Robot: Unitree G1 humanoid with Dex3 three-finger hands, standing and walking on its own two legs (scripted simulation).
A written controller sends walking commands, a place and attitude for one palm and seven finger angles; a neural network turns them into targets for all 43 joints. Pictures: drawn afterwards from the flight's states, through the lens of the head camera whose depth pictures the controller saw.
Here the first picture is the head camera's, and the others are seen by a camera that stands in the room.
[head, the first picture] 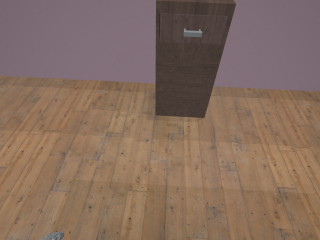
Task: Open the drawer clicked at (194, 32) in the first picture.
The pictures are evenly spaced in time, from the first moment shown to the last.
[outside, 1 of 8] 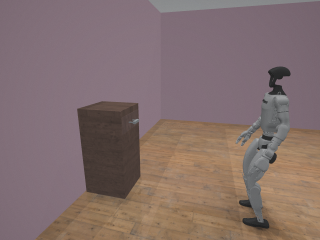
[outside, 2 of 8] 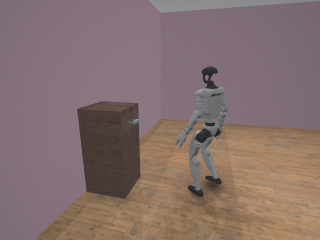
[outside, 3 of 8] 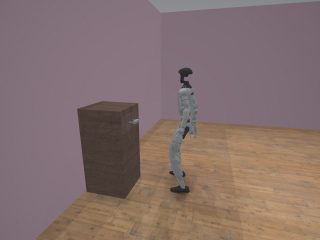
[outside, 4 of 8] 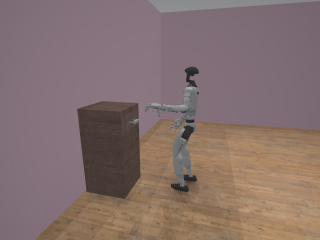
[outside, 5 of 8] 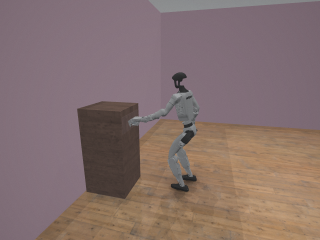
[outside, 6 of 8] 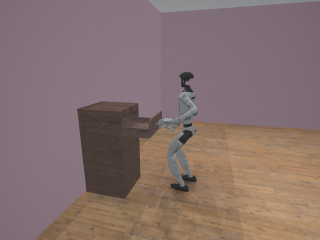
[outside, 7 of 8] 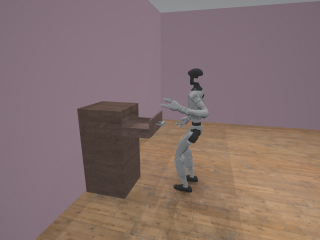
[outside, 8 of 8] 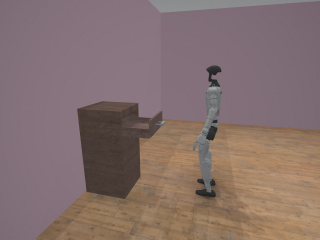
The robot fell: no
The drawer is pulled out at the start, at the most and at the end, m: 0.00 0.28 0.28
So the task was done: yes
